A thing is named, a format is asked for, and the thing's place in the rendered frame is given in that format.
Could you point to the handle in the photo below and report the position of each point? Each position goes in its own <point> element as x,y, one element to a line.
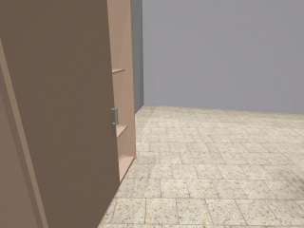
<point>116,116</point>

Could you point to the wardrobe door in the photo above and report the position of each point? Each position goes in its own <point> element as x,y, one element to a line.
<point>56,61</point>
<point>18,204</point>

